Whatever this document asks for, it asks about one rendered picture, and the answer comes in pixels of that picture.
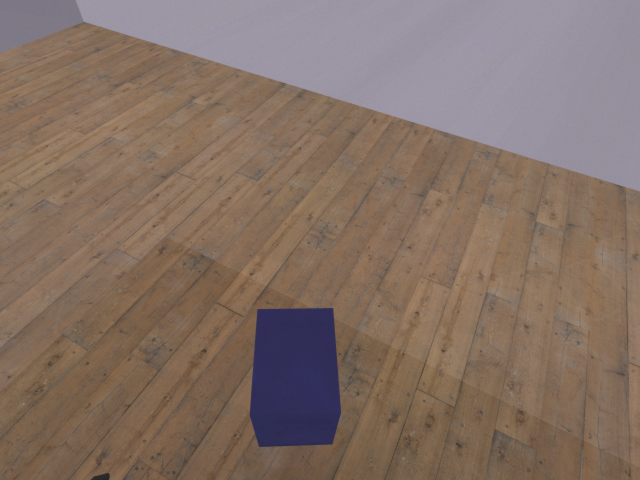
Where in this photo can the carton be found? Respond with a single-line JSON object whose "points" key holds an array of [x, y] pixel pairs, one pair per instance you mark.
{"points": [[295, 398]]}

